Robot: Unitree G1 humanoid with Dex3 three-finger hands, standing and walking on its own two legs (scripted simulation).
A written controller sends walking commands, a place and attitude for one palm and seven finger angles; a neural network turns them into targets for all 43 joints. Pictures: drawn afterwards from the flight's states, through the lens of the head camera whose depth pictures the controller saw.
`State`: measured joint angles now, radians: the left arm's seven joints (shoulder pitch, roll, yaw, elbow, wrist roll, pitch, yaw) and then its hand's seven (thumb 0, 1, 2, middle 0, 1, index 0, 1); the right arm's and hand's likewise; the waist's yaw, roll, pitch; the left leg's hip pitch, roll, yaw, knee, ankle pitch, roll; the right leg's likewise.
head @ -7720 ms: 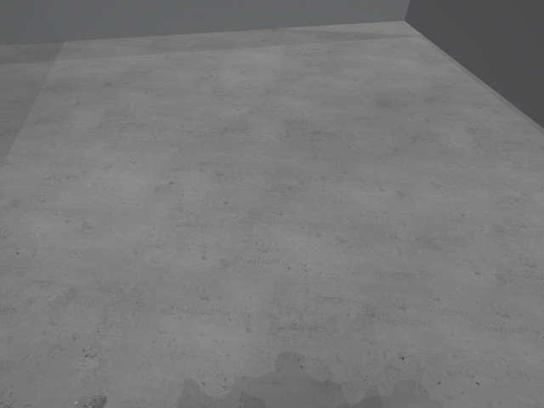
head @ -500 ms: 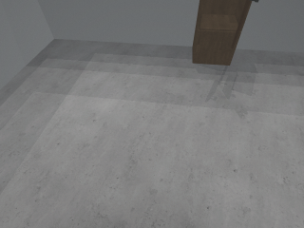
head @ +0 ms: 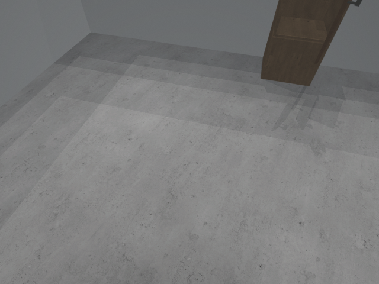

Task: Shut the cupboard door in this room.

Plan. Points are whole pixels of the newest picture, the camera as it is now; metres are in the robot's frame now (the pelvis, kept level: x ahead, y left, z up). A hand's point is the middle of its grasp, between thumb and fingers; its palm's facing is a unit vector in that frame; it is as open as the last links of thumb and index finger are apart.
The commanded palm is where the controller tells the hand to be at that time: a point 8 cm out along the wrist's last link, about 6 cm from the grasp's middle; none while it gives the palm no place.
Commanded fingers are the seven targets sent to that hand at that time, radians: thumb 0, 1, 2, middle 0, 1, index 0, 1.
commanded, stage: turn or walk to find it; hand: left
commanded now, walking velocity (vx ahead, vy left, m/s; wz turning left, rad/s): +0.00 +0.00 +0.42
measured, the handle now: out of the picture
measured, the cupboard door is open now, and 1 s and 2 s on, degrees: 71 71 71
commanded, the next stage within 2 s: stand and wait in 0.10 s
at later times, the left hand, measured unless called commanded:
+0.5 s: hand out of the picture +0.03 +0.18 -0.15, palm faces +0.09 -0.96 -0.27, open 7.4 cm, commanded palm none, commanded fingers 0.00 0.90 0.90 -0.20 -0.30 -0.20 -0.30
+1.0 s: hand out of the picture -0.02 +0.16 -0.17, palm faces +0.05 -0.98 -0.19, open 7.4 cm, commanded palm none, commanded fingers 0.00 0.90 0.90 -0.20 -0.30 -0.20 -0.30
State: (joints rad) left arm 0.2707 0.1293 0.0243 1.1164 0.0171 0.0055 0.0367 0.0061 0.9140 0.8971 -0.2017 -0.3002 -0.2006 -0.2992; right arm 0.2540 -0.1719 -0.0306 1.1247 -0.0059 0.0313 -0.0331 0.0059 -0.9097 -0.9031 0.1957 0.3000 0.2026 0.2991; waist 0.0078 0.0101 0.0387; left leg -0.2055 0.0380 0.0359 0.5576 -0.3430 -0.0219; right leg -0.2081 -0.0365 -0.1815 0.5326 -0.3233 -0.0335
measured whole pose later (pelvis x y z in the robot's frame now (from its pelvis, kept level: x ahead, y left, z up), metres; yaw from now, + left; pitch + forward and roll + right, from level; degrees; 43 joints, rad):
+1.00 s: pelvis -0.02 -0.02 +0.01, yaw +1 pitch -1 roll +0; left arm 0.25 0.15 0.01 1.14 0.01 0.01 0.03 0.01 0.91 0.90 -0.20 -0.30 -0.20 -0.30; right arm 0.28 -0.15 -0.02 1.16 -0.01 0.00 -0.04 0.01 -0.91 -0.90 0.20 0.30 0.20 0.30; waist 0.00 0.00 0.04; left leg -0.15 0.07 0.07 0.44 -0.26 -0.04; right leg -0.20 0.00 -0.03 0.46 -0.23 -0.02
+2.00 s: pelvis -0.02 -0.02 +0.01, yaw -13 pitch +2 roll +1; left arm 0.26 0.17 0.05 0.98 0.03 0.00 0.01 0.00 0.90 0.90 -0.20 -0.30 -0.20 -0.30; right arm 0.09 -0.25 -0.06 0.96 -0.02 0.04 -0.02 0.01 -0.91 -0.90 0.20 0.30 0.20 0.30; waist 0.04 0.03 0.06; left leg -0.44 0.05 -0.02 0.99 -0.36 -0.07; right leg -0.26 0.06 0.04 0.44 -0.20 -0.06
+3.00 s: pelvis -0.01 +0.05 +0.00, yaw +7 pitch +1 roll +0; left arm 0.22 0.26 0.06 1.00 0.02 0.06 0.02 0.01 0.91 0.90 -0.20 -0.30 -0.20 -0.30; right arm 0.11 -0.23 -0.04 0.92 -0.02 0.02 0.00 0.01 -0.91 -0.90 0.20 0.30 0.20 0.30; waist 0.03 -0.05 0.10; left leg -0.32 0.02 0.06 0.61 -0.30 0.02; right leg -0.42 -0.11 -0.06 1.06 -0.51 0.07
